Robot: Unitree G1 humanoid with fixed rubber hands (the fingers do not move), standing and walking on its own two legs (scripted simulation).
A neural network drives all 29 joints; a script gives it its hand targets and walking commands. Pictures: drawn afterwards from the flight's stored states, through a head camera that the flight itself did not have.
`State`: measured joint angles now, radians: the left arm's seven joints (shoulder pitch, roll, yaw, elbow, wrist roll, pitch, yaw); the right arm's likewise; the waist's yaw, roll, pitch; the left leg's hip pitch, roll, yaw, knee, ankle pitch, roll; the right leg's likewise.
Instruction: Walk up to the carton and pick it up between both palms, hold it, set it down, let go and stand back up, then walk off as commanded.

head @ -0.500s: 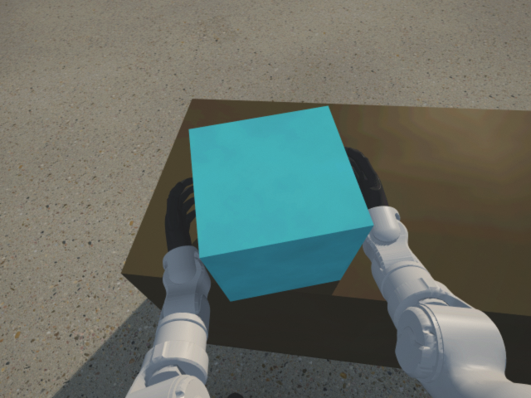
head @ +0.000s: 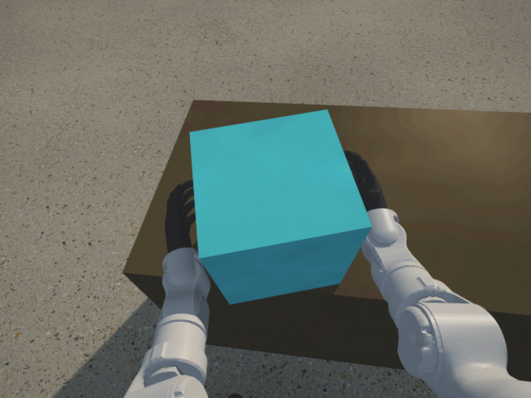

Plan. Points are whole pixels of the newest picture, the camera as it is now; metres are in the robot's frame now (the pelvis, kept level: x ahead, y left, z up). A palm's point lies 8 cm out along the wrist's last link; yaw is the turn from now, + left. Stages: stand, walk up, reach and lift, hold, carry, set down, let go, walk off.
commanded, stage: reach and lift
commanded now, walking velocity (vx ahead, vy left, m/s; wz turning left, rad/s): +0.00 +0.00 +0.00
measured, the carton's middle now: (273, 216) +0.41 +0.07 +0.01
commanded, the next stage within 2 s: hold in 1.62 s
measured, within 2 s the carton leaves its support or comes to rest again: neither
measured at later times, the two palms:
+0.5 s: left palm (178, 217) +0.36 +0.20 +0.07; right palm (383, 195) +0.42 -0.09 +0.09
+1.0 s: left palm (164, 182) +0.37 +0.21 +0.14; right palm (401, 173) +0.40 -0.09 +0.16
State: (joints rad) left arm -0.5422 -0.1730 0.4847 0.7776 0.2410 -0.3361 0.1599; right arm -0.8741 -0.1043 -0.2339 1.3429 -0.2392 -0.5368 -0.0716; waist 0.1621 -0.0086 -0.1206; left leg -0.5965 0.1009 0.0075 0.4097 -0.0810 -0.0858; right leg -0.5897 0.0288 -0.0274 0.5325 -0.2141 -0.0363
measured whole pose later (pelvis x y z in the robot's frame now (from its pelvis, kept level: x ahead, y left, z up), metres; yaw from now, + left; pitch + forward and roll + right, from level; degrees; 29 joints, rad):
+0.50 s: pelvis -0.01 +0.00 +0.00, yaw +0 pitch +13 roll +0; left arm -0.59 -0.04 0.28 0.78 0.04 -0.06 0.18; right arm -0.78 -0.11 0.00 1.08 0.07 -0.18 -0.14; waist 0.12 -0.01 -0.20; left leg -0.57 0.10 0.01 0.42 -0.08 -0.08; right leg -0.56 0.03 -0.03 0.53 -0.21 -0.04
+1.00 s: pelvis -0.01 +0.01 +0.01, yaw +1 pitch +5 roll -1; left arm -0.73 0.04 0.25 0.76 0.04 0.28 0.13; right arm -0.83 -0.11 0.00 0.92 0.15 0.20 -0.21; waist 0.04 -0.01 -0.17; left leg -0.41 0.09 -0.02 0.43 -0.09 -0.07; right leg -0.36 0.02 -0.05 0.48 -0.20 -0.03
